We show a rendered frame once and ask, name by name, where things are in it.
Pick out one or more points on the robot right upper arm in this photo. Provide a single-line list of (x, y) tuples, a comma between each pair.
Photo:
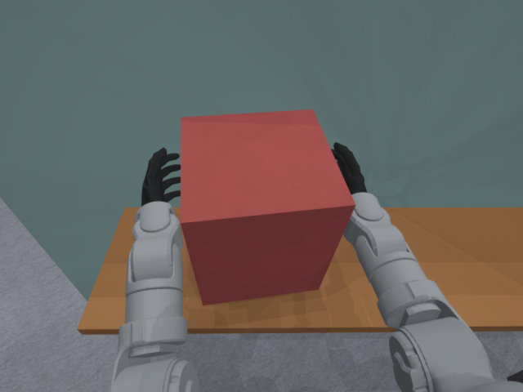
[(442, 355)]

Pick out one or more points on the robot left hand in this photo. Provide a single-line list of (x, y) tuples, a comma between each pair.
[(153, 186)]

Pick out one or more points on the robot left forearm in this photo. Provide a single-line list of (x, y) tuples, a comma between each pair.
[(154, 322)]

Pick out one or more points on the robot right hand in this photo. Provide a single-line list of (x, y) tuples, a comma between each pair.
[(349, 168)]

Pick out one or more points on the robot right forearm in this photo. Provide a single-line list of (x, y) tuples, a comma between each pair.
[(405, 295)]

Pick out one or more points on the robot left upper arm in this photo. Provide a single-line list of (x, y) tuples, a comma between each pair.
[(170, 375)]

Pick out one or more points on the table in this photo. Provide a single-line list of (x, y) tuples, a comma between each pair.
[(474, 254)]

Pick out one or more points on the carton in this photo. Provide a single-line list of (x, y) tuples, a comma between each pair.
[(264, 204)]

